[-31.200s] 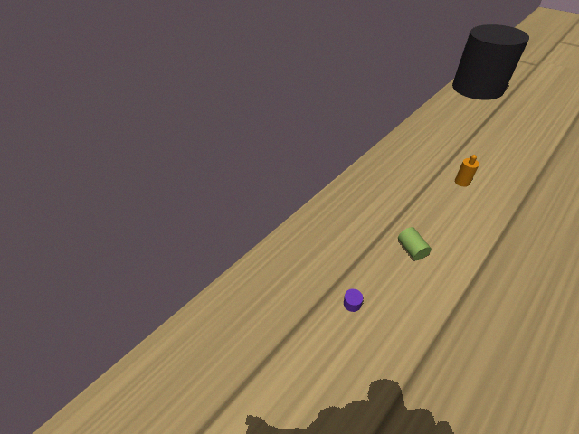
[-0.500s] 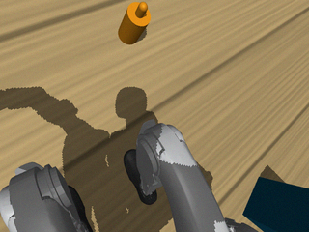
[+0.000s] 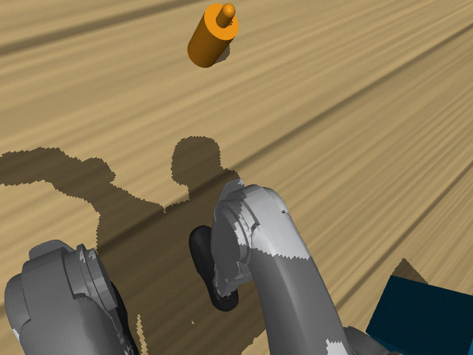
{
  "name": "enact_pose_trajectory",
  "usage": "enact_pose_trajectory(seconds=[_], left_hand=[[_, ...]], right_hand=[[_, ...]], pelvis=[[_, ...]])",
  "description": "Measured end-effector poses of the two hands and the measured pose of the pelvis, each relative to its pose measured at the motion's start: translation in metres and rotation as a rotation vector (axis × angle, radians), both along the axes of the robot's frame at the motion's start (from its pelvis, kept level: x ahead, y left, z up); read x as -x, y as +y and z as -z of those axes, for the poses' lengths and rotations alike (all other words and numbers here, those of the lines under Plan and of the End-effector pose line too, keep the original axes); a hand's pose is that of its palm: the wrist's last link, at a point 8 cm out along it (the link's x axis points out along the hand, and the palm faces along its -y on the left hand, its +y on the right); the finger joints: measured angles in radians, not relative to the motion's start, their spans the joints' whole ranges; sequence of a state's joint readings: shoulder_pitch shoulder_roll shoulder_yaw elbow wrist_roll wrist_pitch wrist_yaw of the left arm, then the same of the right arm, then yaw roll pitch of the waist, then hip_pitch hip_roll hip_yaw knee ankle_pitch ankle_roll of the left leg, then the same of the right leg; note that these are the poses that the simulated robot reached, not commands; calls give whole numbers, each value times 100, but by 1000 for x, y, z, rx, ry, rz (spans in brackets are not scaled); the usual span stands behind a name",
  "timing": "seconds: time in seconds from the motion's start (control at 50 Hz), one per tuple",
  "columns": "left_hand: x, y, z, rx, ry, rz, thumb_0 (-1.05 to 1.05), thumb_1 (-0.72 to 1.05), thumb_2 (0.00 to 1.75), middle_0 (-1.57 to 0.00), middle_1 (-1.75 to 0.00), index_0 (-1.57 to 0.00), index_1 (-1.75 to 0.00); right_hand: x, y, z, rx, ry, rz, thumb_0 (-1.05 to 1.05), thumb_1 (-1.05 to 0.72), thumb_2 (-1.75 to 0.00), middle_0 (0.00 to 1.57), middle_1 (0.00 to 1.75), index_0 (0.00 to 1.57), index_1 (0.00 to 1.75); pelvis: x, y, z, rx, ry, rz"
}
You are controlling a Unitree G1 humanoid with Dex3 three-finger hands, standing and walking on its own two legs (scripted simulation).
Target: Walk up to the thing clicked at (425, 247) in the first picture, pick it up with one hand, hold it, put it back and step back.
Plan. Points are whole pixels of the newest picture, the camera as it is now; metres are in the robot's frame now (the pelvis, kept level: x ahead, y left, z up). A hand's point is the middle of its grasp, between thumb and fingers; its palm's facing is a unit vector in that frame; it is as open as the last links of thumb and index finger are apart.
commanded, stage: rest palm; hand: left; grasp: from above
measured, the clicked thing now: out of the picture +0.46 +0.39 -0.29
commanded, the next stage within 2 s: close in 1.50 s
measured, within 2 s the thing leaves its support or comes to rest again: neither
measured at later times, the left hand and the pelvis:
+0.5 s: hand out of the picture +0.46 +0.35 -0.24, palm faces +0.05 -0.42 -0.91, open 13.7 cm; pelvis +0.01 +0.00 -0.01, yaw -3 degrees
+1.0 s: hand out of the picture +0.46 +0.37 -0.25, palm faces +0.08 -0.39 -0.92, open 13.8 cm; pelvis +0.01 +0.01 -0.01, yaw -4 degrees
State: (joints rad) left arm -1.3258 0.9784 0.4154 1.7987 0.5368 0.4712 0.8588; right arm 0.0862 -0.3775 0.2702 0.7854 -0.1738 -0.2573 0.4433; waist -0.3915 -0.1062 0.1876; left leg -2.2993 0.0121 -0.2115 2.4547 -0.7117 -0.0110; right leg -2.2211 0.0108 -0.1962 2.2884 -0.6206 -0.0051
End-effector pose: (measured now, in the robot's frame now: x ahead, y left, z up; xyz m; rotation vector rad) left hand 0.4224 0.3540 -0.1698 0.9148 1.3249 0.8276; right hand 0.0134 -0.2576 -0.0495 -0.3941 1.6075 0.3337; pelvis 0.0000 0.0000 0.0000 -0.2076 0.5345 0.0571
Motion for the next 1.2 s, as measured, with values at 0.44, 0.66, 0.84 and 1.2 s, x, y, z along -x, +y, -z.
enact_pose_trajectory(seconds=[0.44,0.66,0.84,1.2], left_hand=[[-33,1,7,2,-49,-30,0,-43,91,-16,-92,-14,-97],[-32,6,13,-18,-68,-48,0,-44,91,-14,-93,-12,-97],[-33,11,18,-27,-70,-60,0,-45,92,-14,-92,-11,-97],[-32,25,27,-19,-77,-70,0,-43,94,-14,-91,-10,-97]], right_hand=[[9,11,-4,-30,26,23,-1,-95,-91,19,30,20,29],[11,16,-5,-37,36,20,-1,-95,-91,19,30,20,29],[11,11,-11,-18,52,15,-1,-95,-91,19,30,20,29],[-5,13,-11,1,41,-13,-1,-95,-92,19,30,20,29]], pelvis=[[-7,4,7,27,6,27],[-6,5,10,36,3,32],[-8,6,11,41,5,35],[-12,8,12,50,17,37]])
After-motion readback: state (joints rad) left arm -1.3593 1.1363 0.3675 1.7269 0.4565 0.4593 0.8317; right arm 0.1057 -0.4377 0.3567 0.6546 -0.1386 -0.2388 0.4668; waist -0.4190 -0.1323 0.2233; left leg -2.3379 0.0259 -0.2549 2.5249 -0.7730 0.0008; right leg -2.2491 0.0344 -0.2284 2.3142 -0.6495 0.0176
